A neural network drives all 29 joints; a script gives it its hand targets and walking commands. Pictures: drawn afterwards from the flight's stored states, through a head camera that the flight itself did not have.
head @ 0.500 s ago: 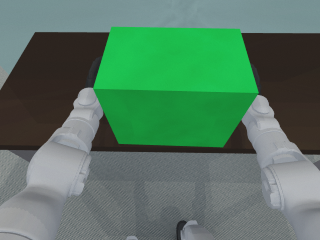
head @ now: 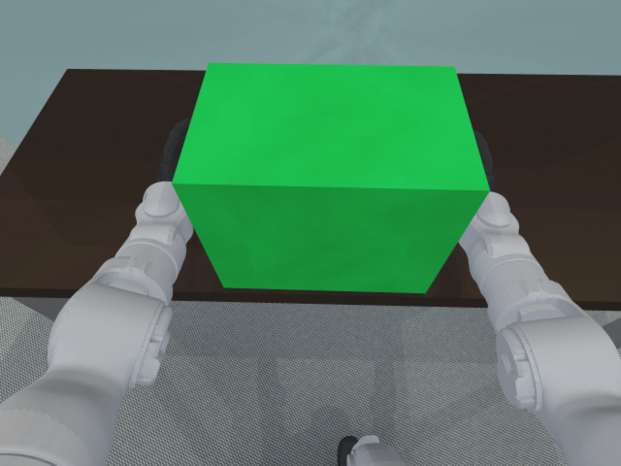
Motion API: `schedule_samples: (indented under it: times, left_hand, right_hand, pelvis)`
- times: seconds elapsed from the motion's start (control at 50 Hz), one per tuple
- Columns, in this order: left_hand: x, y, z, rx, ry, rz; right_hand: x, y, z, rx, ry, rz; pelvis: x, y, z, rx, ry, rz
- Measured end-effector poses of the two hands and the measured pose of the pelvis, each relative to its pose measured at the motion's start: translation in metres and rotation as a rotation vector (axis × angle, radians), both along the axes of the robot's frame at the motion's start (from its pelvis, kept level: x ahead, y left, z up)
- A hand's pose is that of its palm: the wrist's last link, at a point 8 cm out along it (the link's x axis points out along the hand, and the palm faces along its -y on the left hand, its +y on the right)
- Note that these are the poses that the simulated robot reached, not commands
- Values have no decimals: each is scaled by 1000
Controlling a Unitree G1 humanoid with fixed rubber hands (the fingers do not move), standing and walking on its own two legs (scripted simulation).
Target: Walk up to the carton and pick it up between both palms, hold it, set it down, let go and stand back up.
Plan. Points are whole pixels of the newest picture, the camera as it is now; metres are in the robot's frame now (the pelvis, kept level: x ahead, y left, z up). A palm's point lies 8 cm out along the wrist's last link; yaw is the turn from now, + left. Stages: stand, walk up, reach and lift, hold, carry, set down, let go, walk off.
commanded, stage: reach and lift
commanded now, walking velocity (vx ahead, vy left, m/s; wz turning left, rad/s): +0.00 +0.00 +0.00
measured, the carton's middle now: (327, 188) +0.45 -0.05 +0.06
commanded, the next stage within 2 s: none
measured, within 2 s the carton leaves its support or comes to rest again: leaves its support in 1.22 s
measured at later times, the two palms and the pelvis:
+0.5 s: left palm (174, 183) +0.47 +0.15 +0.08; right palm (476, 198) +0.41 -0.24 +0.07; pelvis +0.01 +0.01 +0.03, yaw +2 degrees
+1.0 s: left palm (175, 184) +0.47 +0.15 +0.08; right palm (474, 201) +0.40 -0.24 +0.07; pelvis +0.04 +0.03 +0.03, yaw +0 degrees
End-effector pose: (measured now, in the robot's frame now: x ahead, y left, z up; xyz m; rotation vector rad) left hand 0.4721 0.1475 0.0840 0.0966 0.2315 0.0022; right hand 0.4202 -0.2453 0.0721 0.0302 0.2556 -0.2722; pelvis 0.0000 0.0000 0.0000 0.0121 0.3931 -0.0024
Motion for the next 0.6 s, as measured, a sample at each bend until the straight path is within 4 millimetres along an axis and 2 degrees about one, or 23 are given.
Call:
schedule_samples:
  times: [0.24, 0.38, 0.6]
  left_hand:
    - [0, -1, 0, -14, -3, -19]
    - [-1, 0, -1, -40, -3, -25]
    - [-3, 1, -4, -59, -12, -51]
  right_hand:
    - [0, 0, 0, -10, 2, 3]
    - [-3, 2, 2, -32, -8, 10]
    - [-16, 5, -2, -82, -42, -3]
  pelvis:
    - [1, 0, 4, 2, -11, 10]
    - [5, 3, 14, 0, -39, 19]
    - [23, 15, 31, -12, -113, 27]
